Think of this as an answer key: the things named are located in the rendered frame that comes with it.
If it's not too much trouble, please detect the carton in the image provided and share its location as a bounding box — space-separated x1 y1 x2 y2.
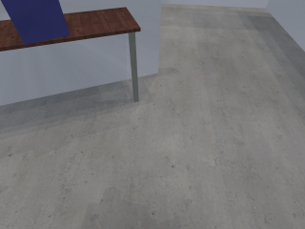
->
1 0 70 45

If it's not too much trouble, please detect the table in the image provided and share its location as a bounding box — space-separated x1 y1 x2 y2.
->
0 7 141 102

